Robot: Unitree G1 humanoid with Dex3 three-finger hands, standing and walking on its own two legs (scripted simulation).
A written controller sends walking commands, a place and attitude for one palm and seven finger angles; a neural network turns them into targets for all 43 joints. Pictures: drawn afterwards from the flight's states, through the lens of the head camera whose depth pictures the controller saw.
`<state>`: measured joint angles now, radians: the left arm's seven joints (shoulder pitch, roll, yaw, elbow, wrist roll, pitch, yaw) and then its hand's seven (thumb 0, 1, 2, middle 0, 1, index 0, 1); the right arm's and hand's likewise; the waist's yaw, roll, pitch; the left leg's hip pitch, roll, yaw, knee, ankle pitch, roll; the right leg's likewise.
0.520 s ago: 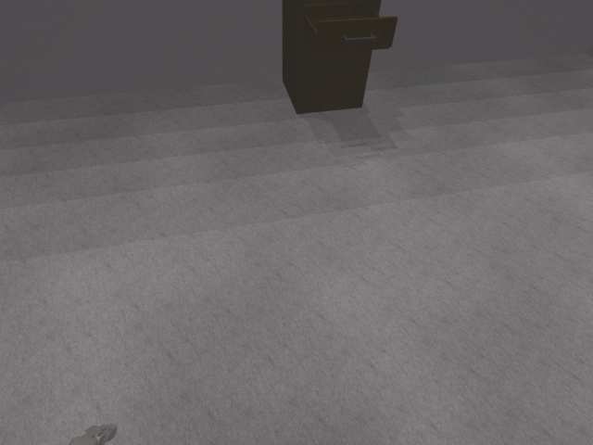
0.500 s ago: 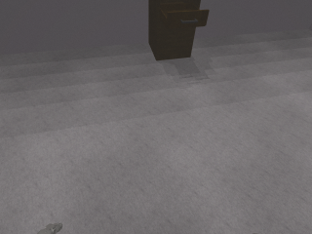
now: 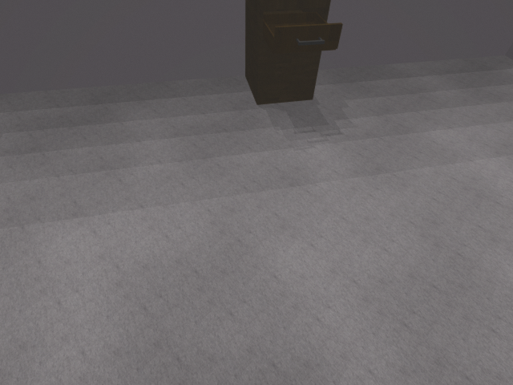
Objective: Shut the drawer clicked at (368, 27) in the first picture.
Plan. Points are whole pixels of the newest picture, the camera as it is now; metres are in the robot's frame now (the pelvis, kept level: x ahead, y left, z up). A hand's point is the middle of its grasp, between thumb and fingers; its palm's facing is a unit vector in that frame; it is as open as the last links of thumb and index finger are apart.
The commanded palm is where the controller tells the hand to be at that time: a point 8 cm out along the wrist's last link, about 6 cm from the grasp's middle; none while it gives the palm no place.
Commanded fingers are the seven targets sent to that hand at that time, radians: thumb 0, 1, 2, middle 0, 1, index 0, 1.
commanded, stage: stand and wait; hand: left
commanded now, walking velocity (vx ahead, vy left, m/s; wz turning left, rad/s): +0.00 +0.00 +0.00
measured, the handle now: (310, 41) +1.85 -0.20 -0.21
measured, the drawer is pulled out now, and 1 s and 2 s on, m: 0.26 0.26 0.26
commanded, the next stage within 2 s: look at it before walking up in 0.40 s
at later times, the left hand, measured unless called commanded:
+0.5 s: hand out of the picture +0.06 +0.24 -0.15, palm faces -0.03 -0.94 -0.33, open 7.4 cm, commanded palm none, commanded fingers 0.00 0.90 0.90 -0.20 -0.30 -0.20 -0.30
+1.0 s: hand out of the picture +0.06 +0.24 -0.15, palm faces -0.02 -0.94 -0.33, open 7.4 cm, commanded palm none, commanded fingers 0.00 0.90 0.90 -0.20 -0.30 -0.20 -0.30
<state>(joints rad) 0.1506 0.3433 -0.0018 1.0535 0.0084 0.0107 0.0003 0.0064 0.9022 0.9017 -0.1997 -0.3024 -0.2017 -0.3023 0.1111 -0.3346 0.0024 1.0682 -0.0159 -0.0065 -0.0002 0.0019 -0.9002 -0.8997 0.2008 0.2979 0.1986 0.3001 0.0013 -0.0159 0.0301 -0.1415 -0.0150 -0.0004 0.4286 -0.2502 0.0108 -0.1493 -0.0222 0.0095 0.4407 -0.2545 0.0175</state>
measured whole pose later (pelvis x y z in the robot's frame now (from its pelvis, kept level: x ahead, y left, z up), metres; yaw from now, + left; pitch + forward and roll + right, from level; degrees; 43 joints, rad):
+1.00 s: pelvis -0.01 -0.01 +0.00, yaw +0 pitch -2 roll +0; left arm 0.14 0.35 0.00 1.09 0.01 0.00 0.00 0.01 0.90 0.90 -0.20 -0.30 -0.20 -0.30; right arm 0.11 -0.33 0.01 1.11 -0.01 -0.01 0.01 0.00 -0.90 -0.90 0.20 0.30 0.20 0.30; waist 0.00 -0.01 0.03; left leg -0.13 0.00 -0.01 0.37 -0.20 -0.01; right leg -0.14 -0.01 0.00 0.39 -0.21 0.00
